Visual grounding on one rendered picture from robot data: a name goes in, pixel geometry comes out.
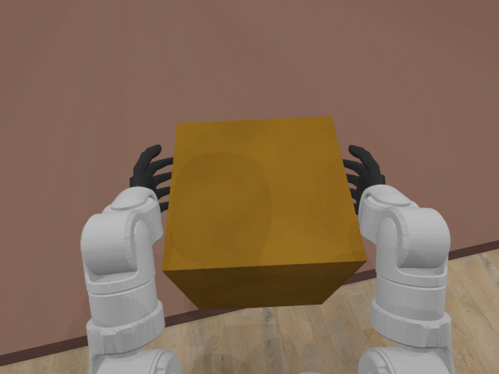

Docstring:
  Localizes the left robot upper arm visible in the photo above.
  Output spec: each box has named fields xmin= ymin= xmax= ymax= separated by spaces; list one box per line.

xmin=97 ymin=348 xmax=182 ymax=374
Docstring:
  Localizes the carton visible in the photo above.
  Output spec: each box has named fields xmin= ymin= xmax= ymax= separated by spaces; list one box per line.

xmin=162 ymin=116 xmax=367 ymax=311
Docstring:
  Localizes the right robot upper arm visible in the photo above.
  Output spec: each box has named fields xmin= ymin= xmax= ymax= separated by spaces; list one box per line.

xmin=358 ymin=347 xmax=450 ymax=374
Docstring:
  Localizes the right robot hand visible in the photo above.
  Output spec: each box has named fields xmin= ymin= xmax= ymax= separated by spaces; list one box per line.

xmin=342 ymin=145 xmax=385 ymax=215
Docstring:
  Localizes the right robot forearm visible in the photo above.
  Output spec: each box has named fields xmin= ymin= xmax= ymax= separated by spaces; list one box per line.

xmin=358 ymin=185 xmax=455 ymax=374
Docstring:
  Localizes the left robot hand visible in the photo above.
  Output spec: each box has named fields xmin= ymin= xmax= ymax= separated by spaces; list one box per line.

xmin=129 ymin=144 xmax=173 ymax=213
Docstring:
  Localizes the left robot forearm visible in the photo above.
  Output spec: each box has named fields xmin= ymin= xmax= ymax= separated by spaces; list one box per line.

xmin=80 ymin=186 xmax=165 ymax=374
